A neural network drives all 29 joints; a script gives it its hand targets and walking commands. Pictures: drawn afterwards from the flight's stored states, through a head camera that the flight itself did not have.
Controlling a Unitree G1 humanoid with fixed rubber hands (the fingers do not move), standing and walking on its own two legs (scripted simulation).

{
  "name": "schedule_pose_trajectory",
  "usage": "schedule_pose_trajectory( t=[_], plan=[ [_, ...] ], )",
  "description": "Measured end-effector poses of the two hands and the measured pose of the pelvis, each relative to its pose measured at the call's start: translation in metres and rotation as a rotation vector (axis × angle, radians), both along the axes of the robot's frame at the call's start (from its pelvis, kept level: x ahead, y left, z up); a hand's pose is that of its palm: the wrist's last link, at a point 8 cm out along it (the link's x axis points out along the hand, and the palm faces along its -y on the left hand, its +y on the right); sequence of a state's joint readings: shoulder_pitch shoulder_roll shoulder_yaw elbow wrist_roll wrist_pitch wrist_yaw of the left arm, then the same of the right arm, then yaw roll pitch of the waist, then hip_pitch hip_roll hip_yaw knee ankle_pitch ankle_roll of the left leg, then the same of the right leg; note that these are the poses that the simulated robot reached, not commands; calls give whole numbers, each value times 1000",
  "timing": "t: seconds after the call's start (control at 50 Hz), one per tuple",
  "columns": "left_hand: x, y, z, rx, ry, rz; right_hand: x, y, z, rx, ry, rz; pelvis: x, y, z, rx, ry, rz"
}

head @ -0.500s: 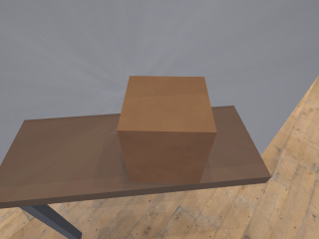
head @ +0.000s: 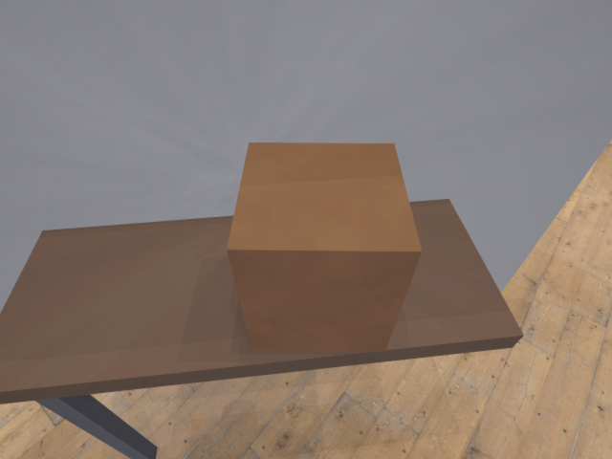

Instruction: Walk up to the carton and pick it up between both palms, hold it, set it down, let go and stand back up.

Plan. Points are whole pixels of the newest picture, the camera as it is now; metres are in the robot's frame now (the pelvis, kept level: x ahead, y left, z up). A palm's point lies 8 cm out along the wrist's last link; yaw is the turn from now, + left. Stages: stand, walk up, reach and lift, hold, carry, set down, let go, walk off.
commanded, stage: walk up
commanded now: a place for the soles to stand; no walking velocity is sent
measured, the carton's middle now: (319, 251) +0.41 -0.01 +0.04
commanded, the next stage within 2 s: reach and lift in 0.08 s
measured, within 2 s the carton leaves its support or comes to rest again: neither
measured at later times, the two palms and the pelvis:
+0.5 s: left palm out of the picture +0.15 +0.22 -0.09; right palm out of the picture +0.13 -0.28 -0.09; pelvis -0.02 -0.04 -0.01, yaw -1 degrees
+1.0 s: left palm out of the picture +0.16 +0.23 -0.05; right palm out of the picture +0.15 -0.24 -0.06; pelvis +0.01 -0.02 +0.01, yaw -1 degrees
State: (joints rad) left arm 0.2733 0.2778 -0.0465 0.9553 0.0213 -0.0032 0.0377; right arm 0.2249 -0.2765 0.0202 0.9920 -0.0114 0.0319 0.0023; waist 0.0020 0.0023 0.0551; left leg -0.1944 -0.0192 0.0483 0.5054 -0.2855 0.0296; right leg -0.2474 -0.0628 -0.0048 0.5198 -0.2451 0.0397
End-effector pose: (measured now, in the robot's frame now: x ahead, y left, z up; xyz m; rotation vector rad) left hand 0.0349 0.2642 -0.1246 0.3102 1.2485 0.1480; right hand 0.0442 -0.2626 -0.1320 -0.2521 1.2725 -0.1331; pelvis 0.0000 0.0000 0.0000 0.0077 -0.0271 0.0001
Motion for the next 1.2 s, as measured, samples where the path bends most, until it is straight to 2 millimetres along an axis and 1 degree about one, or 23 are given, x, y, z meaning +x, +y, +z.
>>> schedule_pose_trajectory(
  t=[0.1, 0.14, 0.18, 0.22, 0.28, 0.3, 0.34, 0.38, 0.44, 0.5, 0.54, 0.6, 0.7, 0.8, 0.94, 1.08, 1.2],
  plan=[
    [0, -1, 1, 0, -8, -2, -1, -3, 0, -1, -3, -4, -2, -1, 0, 0, -3, -4],
    [7, 1, -5, -1, 59, 14, 8, -7, -5, -4, -29, -5, -8, -3, -6, -8, 17, 11],
    [28, 5, -11, 11, 103, 21, 29, -10, -10, 4, -81, 4, -18, -7, -16, -6, 17, 15],
    [62, 3, -9, 19, 63, 20, 56, -13, -10, 16, -159, 18, -25, -11, -25, -9, 13, 10],
    [111, -10, 8, 17, -62, -9, 90, -14, -1, 37, -271, 24, -30, -17, -31, -24, -5, 5],
    [122, -16, 15, 10, -97, -22, 97, -14, 4, 42, -300, 25, -30, -19, -30, -29, -18, 4],
    [134, -30, 27, -12, -136, -45, 104, -14, 16, 48, -341, 18, -29, -24, -26, -36, -48, 1],
    [135, -42, 33, -33, -148, -59, 103, -15, 27, 45, -367, 8, -26, -29, -19, -31, -69, -3],
    [126, -49, 36, -43, -141, -55, 96, -20, 38, 33, -379, 2, -21, -37, -12, -18, -78, -7],
    [112, -47, 35, -34, -131, -26, 88, -22, 41, 27, -372, 10, -19, -44, -8, -10, -78, -9],
    [105, -43, 35, -28, -133, -2, 85, -19, 42, 31, -369, 16, -18, -47, -6, -7, -75, -9],
    [101, -36, 40, -18, -157, 21, 86, -11, 44, 44, -380, 20, -17, -50, -4, -4, -68, -6],
    [109, -30, 55, -20, -231, 8, 94, 6, 50, 66, -434, 5, -12, -48, 0, -4, -64, -4],
    [119, -29, 67, -45, -295, -15, 96, 17, 57, 73, -478, -9, -4, -40, 5, -6, -70, -7],
    [125, -29, 71, -85, -370, -15, 99, 20, 70, 60, -530, -15, 4, -27, 9, -14, -73, -19],
    [125, -35, 74, -119, -453, -9, 105, 22, 83, 58, -584, -5, 9, -16, 12, -20, -71, -26],
    [127, -41, 85, -128, -534, -9, 110, 27, 92, 81, -649, -8, 11, -10, 13, -22, -69, -27]
  ],
)
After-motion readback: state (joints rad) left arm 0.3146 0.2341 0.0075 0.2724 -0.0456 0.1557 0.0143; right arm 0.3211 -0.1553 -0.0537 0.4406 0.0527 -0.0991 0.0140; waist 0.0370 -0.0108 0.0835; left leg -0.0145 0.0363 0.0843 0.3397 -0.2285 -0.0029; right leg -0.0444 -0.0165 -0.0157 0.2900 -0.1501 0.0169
